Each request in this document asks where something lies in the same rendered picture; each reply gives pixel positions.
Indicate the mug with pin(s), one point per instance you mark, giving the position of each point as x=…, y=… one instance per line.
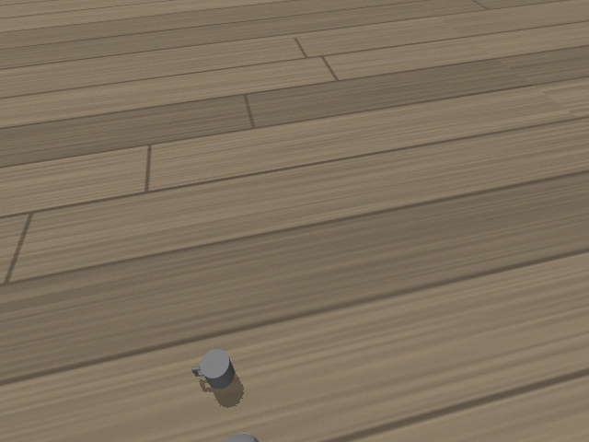
x=217, y=369

